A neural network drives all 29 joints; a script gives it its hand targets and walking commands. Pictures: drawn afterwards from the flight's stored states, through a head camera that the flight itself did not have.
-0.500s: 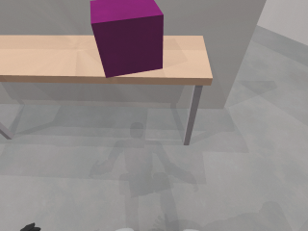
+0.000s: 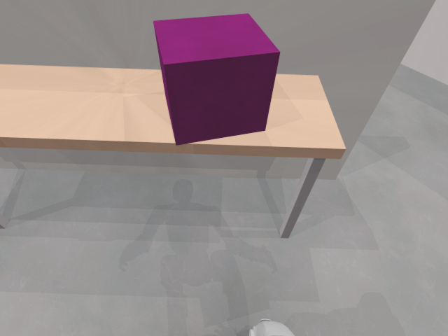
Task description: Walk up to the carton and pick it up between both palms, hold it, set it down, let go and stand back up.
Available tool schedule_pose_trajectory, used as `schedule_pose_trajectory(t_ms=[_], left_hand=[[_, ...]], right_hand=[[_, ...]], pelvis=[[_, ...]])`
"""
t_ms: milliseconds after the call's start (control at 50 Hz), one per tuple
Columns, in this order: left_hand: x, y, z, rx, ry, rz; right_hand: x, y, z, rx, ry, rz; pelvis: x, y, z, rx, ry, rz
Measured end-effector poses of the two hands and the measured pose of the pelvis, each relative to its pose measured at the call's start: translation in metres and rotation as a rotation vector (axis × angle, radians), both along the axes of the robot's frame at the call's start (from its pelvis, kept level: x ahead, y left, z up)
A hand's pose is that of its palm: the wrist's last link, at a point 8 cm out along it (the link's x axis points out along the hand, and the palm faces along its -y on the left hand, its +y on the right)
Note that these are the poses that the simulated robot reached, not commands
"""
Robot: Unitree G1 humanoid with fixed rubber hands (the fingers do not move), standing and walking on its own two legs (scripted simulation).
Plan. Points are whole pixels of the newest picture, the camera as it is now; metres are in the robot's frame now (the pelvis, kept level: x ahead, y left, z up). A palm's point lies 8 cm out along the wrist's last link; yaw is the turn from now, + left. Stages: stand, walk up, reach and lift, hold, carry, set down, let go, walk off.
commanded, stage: walk up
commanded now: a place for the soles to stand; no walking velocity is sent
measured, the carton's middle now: (212, 79) +0.80 +0.01 +0.03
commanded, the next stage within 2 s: none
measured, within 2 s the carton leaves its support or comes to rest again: neither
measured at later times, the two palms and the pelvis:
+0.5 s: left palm (38, 321) +0.18 +0.35 -0.11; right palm (369, 314) +0.18 -0.29 -0.11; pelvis +0.09 +0.03 -0.02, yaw -3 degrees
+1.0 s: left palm (60, 294) +0.23 +0.31 -0.09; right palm (374, 298) +0.20 -0.31 -0.10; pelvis +0.11 +0.01 +0.01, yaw -2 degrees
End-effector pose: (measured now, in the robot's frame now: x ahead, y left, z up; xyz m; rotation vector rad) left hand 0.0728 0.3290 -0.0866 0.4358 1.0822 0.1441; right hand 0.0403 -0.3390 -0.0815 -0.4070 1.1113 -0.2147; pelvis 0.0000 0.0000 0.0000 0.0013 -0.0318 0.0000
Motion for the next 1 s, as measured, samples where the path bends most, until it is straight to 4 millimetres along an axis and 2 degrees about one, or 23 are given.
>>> schedule_pose_trajectory(t_ms=[80, 160, 280, 380, 420, 480, 580, 720, 860, 1000], left_hand=[[0.037, -0.003, 0.003, 0.019, -0.009, -0.018], [0.070, -0.008, 0.003, 0.045, -0.060, -0.019], [0.082, 0.001, 0.013, 0.063, -0.049, 0.005], [0.095, 0.022, -0.005, 0.064, -0.023, 0.023], [0.102, 0.026, -0.015, 0.047, -0.020, 0.046], [0.110, 0.021, -0.023, 0.019, 0.005, 0.048], [0.114, 0.010, -0.026, -0.006, 0.031, 0.041], [0.117, -0.001, -0.021, -0.022, 0.066, 0.052], [0.136, -0.011, -0.014, -0.044, 0.033, 0.072], [0.154, -0.016, -0.005, -0.047, 0.011, 0.061]], right_hand=[[0.009, -0.008, -0.009, -0.001, 0.038, -0.030], [0.037, -0.007, -0.025, 0.016, 0.054, -0.043], [0.101, 0.017, -0.028, 0.049, -0.024, 0.002], [0.129, 0.034, -0.035, 0.031, -0.062, 0.014], [0.131, 0.040, -0.037, 0.020, -0.053, 0.008], [0.134, 0.045, -0.032, 0.018, -0.052, -0.002], [0.141, 0.040, -0.027, 0.009, -0.041, -0.017], [0.155, 0.035, -0.020, 0.032, -0.038, -0.035], [0.163, 0.032, -0.014, 0.037, -0.028, -0.033], [0.161, 0.033, -0.014, 0.049, -0.006, -0.049]], pelvis=[[0.027, -0.003, -0.004, 0.007, 0.006, -0.008], [0.048, -0.008, -0.011, -0.003, -0.008, -0.019], [0.068, 0.002, -0.005, 0.019, -0.022, -0.036], [0.081, 0.018, -0.018, 0.006, -0.019, -0.039], [0.085, 0.023, -0.022, 0.016, -0.023, -0.041], [0.089, 0.026, -0.019, 0.010, -0.019, -0.047], [0.092, 0.023, -0.014, -0.011, -0.020, -0.048], [0.098, 0.016, -0.003, -0.003, -0.010, -0.041], [0.102, 0.012, 0.005, -0.003, -0.007, -0.039], [0.105, 0.010, 0.010, -0.003, -0.008, -0.038]])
